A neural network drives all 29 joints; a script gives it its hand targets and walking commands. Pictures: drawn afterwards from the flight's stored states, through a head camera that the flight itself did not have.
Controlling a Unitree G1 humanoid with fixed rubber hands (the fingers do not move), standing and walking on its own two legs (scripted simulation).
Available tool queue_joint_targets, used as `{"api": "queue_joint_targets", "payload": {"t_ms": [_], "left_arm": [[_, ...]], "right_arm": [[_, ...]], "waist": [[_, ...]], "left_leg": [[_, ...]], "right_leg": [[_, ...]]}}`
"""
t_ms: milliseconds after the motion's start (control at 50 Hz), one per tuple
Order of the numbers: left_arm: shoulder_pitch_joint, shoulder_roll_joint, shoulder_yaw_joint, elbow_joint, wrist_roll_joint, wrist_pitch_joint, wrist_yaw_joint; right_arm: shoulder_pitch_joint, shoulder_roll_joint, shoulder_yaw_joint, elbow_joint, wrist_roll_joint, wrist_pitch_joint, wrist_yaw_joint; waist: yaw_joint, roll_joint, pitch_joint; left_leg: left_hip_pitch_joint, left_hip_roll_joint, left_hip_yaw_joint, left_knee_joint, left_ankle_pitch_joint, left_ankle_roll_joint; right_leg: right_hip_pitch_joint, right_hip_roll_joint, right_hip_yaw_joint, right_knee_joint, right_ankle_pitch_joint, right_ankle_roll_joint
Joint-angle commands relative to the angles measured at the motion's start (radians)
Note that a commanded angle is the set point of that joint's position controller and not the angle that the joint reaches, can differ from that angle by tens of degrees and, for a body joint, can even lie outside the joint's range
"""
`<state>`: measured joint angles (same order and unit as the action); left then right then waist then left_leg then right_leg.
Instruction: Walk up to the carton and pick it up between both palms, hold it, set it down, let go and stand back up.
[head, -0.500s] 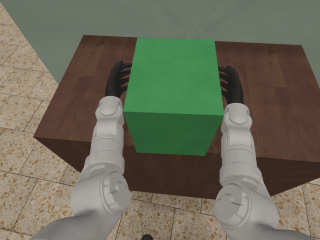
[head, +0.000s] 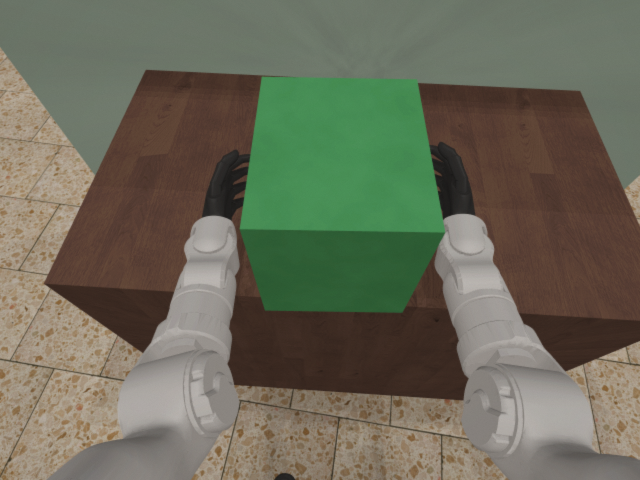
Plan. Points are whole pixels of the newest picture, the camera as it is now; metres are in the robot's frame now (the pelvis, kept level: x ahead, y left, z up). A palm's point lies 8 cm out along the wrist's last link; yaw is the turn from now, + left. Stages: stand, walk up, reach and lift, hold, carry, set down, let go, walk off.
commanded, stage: set down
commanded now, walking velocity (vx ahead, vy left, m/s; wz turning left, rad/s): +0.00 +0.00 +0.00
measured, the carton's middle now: (336, 202) +0.46 +0.02 +0.03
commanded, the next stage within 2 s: let go in 1.82 s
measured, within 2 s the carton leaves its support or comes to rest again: neither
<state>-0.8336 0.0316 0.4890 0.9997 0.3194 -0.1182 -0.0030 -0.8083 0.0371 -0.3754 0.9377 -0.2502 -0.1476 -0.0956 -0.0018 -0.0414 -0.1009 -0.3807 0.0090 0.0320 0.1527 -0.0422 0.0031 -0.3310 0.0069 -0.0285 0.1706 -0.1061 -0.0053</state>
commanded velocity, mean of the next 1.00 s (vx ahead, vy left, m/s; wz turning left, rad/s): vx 0.00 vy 0.00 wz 0.00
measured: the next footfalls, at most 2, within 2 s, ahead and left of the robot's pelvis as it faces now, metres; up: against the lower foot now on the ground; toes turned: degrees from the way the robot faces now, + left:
none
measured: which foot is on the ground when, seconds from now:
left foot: down 0.00-1.00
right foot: down 0.00-1.00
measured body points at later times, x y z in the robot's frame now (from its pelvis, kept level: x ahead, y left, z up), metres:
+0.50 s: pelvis -0.02 +0.02 +0.00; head +0.01 +0.03 +0.45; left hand +0.37 +0.21 +0.04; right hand +0.39 -0.17 +0.05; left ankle +0.00 +0.12 -0.75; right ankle -0.04 -0.11 -0.75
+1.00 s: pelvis -0.01 +0.00 +0.00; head +0.01 +0.02 +0.45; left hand +0.39 +0.22 +0.06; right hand +0.39 -0.18 +0.06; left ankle +0.00 +0.12 -0.75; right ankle -0.04 -0.11 -0.75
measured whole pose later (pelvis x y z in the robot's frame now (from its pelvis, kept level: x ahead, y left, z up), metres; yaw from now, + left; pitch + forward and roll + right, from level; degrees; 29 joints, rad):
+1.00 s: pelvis -0.01 +0.00 +0.00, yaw -2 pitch +8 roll -1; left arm -0.62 0.26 0.14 0.79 -0.13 0.21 0.04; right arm -0.65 -0.22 0.09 0.90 0.26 0.04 -0.11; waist 0.01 -0.03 -0.11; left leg -0.31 0.03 0.06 0.29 -0.12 0.00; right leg -0.24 0.01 -0.03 0.25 -0.15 -0.01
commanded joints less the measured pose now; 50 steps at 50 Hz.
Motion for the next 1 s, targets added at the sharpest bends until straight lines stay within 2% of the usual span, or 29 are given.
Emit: {"api": "queue_joint_targets", "payload": {"t_ms": [0,40,80,120,140,160,180,200,220,260,300,320,360,400,420,440,480,500,540,580,620,680,720,760,840,860,880,940,980], "left_arm": [[-0.065,-0.007,-0.178,-0.356,-0.052,0.163,-0.001],[-0.030,0.009,-0.198,-0.446,-0.062,0.280,-0.012],[0.005,0.068,-0.224,-0.522,-0.091,0.424,-0.005],[0.075,0.132,-0.241,-0.661,-0.139,0.494,0.011],[0.069,0.171,-0.242,-0.852,-0.171,0.474,0.030],[0.028,0.215,-0.256,-1.072,-0.213,0.404,0.060],[0.040,0.223,-0.284,-1.202,-0.220,0.326,0.089],[-0.048,0.224,-0.328,-1.224,-0.240,0.247,0.115],[-0.022,0.177,-0.385,-1.077,-0.243,0.186,0.130],[0.089,0.068,-0.435,-0.822,-0.250,0.165,0.124],[0.055,0.099,-0.455,-0.655,-0.311,0.233,0.109],[-0.009,0.126,-0.466,-0.629,-0.353,0.277,0.108],[-0.099,0.147,-0.516,-0.488,-0.428,0.335,0.104],[-0.250,0.216,-0.518,-0.378,-0.488,0.320,0.106],[-0.339,0.250,-0.516,-0.337,-0.518,0.286,0.116],[-0.390,0.266,-0.515,-0.330,-0.540,0.252,0.134],[-0.364,0.267,-0.503,-0.333,-0.554,0.202,0.163],[-0.324,0.274,-0.477,-0.345,-0.549,0.179,0.165],[-0.305,0.319,-0.416,-0.417,-0.528,0.136,0.156],[-0.379,0.356,-0.380,-0.430,-0.496,0.131,0.147],[-0.372,0.380,-0.352,-0.438,-0.466,0.172,0.135],[-0.273,0.387,-0.299,-0.455,-0.425,0.187,0.096],[-0.186,0.367,-0.258,-0.407,-0.388,0.181,0.059],[-0.167,0.359,-0.234,-0.353,-0.372,0.186,0.029],[-0.288,0.352,-0.298,-0.290,-0.428,0.252,0.021],[-0.276,0.340,-0.329,-0.314,-0.441,0.273,0.029],[-0.281,0.340,-0.353,-0.389,-0.466,0.280,0.036],[-0.085,0.290,-0.394,-0.605,-0.471,0.273,0.045],[-0.004,0.270,-0.366,-0.663,-0.432,0.315,0.041]], "right_arm": [[-0.053,-0.023,0.336,0.038,0.272,-0.040,-0.065],[-0.055,-0.075,0.348,0.015,0.282,-0.005,-0.081],[-0.068,-0.161,0.336,-0.071,0.278,0.060,-0.089],[0.002,-0.228,0.322,-0.244,0.287,0.071,-0.095],[0.018,-0.265,0.317,-0.446,0.308,0.035,-0.096],[-0.026,-0.313,0.292,-0.716,0.325,-0.018,-0.090],[0.001,-0.321,0.291,-0.872,0.334,-0.070,-0.077],[-0.070,-0.329,0.268,-0.927,0.320,-0.100,-0.064],[-0.013,-0.298,0.275,-0.780,0.306,-0.121,-0.043],[0.137,-0.265,0.340,-0.479,0.346,-0.113,-0.004],[0.043,-0.302,0.371,-0.360,0.417,0.008,0.014],[-0.050,-0.331,0.373,-0.352,0.450,0.070,0.020],[-0.166,-0.348,0.378,-0.195,0.481,0.144,0.034],[-0.334,-0.388,0.336,-0.105,0.460,0.155,0.050],[-0.432,-0.410,0.313,-0.085,0.437,0.143,0.059],[-0.488,-0.431,0.299,-0.079,0.419,0.125,0.066],[-0.457,-0.453,0.300,-0.075,0.411,0.080,0.072],[-0.414,-0.454,0.307,-0.094,0.416,0.056,0.071],[-0.400,-0.437,0.335,-0.187,0.435,0.019,0.056],[-0.449,-0.396,0.374,-0.168,0.455,0.006,0.044],[-0.432,-0.393,0.395,-0.117,0.477,0.016,0.038],[-0.356,-0.393,0.417,-0.165,0.501,0.036,0.016],[-0.270,-0.377,0.438,-0.140,0.516,0.031,-0.002],[-0.266,-0.378,0.448,-0.134,0.524,0.039,-0.016],[-0.405,-0.415,0.449,-0.148,0.521,0.113,-0.018],[-0.376,-0.414,0.450,-0.161,0.517,0.128,-0.015],[-0.379,-0.427,0.426,-0.244,0.508,0.140,-0.015],[-0.127,-0.402,0.402,-0.436,0.483,0.116,-0.024],[-0.019,-0.377,0.402,-0.440,0.480,0.121,-0.030]], "waist": [[0.037,0.077,-0.639],[0.030,0.055,-0.564],[0.022,0.031,-0.480],[0.016,0.007,-0.414],[0.028,0.003,-0.476],[0.051,0.009,-0.618],[0.062,0.027,-0.727],[0.053,0.047,-0.810],[0.045,0.093,-0.786],[0.061,0.181,-0.600],[0.067,0.205,-0.472],[0.057,0.202,-0.428],[0.021,0.181,-0.292],[0.008,0.129,-0.257],[0.006,0.106,-0.305],[0.004,0.092,-0.392],[0.007,0.070,-0.554],[0.017,0.044,-0.621],[0.044,-0.024,-0.790],[0.052,-0.036,-0.878],[0.050,-0.037,-0.856],[0.048,-0.053,-0.807],[0.047,-0.030,-0.715],[0.048,-0.009,-0.632],[0.034,0.047,-0.514],[0.027,0.067,-0.504],[0.019,0.071,-0.538],[-0.011,0.091,-0.651],[-0.013,0.102,-0.618]], "left_leg": [[0.318,-0.009,0.049,0.068,0.509,-0.007],[0.396,0.010,0.025,0.051,0.546,-0.023],[0.531,0.035,0.003,0.064,0.554,-0.047],[0.614,0.048,-0.001,0.086,0.525,-0.069],[0.634,0.045,0.008,0.097,0.559,-0.077],[0.633,0.034,0.019,0.124,0.647,-0.077],[0.637,0.031,0.034,0.153,0.744,-0.080],[0.606,0.029,0.032,0.184,0.814,-0.084],[0.652,0.046,0.024,0.209,0.825,-0.097],[0.746,0.076,0.019,0.199,0.664,-0.146],[0.672,0.067,0.017,0.198,0.411,-0.163],[0.591,0.064,0.013,0.186,0.277,-0.157],[0.417,0.072,-0.004,0.170,0.008,-0.135],[0.256,0.068,-0.014,0.164,-0.170,-0.096],[0.203,0.064,-0.015,0.168,-0.204,-0.079],[0.205,0.064,-0.015,0.176,-0.177,-0.070],[0.332,0.065,-0.017,0.217,0.001,-0.070],[0.384,0.059,-0.014,0.244,0.102,-0.069],[0.343,0.030,0.010,0.272,0.277,-0.046],[0.218,0.015,0.039,0.241,0.312,-0.024],[0.180,0.008,0.051,0.213,0.293,-0.006],[0.162,-0.010,0.044,0.200,0.308,0.026],[0.183,-0.013,0.040,0.175,0.294,0.026],[0.223,-0.016,0.032,0.154,0.279,0.020],[0.333,0.005,0.024,0.166,0.196,-0.030],[0.377,0.016,0.028,0.174,0.192,-0.047],[0.411,0.016,0.025,0.189,0.224,-0.059],[0.525,0.019,0.024,0.234,0.451,-0.085],[0.526,0.023,0.028,0.228,0.522,-0.097]], "right_leg": [[0.549,-0.026,0.035,0.135,0.947,0.034],[0.488,-0.025,0.022,0.084,0.811,0.027],[0.376,-0.016,0.005,0.014,0.568,0.020],[0.323,-0.013,-0.001,-0.033,0.415,0.008],[0.357,-0.007,-0.005,-0.025,0.441,0.010],[0.382,0.016,-0.014,0.018,0.505,0.022],[0.406,0.020,-0.013,0.056,0.560,0.029],[0.337,0.036,-0.019,0.089,0.520,0.034],[0.206,0.039,-0.025,0.077,0.365,0.020],[0.086,0.017,-0.009,-0.040,0.110,-0.022],[0.028,0.005,-0.006,-0.058,0.030,-0.017],[0.019,-0.002,-0.010,-0.046,0.003,-0.011],[-0.029,-0.021,-0.017,0.000,-0.106,-0.010],[-0.062,-0.023,-0.020,0.064,-0.181,0.005],[-0.078,-0.019,-0.021,0.098,-0.186,0.014],[-0.075,-0.016,-0.021,0.122,-0.155,0.019],[-0.034,-0.010,-0.014,0.138,-0.021,0.022],[0.007,-0.007,-0.004,0.143,0.076,0.028],[0.176,-0.003,0.020,0.184,0.386,0.057],[0.324,-0.016,0.012,0.231,0.588,0.089],[0.367,-0.019,0.009,0.245,0.641,0.105],[0.403,-0.024,0.034,0.260,0.746,0.116],[0.438,-0.039,0.041,0.248,0.781,0.111],[0.414,-0.038,0.034,0.225,0.741,0.105],[0.245,-0.021,-0.005,0.135,0.394,0.073],[0.220,-0.023,-0.015,0.113,0.320,0.061],[0.192,-0.011,-0.022,0.102,0.297,0.053],[0.224,-0.004,-0.030,0.083,0.456,0.032],[0.273,-0.012,-0.029,0.058,0.512,0.015]]}}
